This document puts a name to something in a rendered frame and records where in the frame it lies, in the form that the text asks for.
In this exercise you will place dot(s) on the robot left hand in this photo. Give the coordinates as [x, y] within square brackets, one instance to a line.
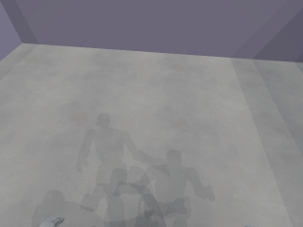
[53, 221]

